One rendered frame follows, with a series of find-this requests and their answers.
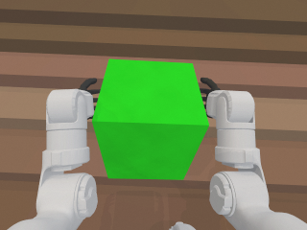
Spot left robot upper arm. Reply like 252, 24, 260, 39
8, 172, 98, 230

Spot right robot upper arm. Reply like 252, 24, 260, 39
209, 172, 307, 230

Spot right robot forearm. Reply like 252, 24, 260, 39
206, 90, 270, 203

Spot left robot forearm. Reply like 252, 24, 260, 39
36, 89, 94, 212

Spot carton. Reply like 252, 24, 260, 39
92, 58, 209, 180

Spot right robot hand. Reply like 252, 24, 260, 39
200, 78, 221, 119

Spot left robot hand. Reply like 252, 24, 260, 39
79, 78, 101, 120

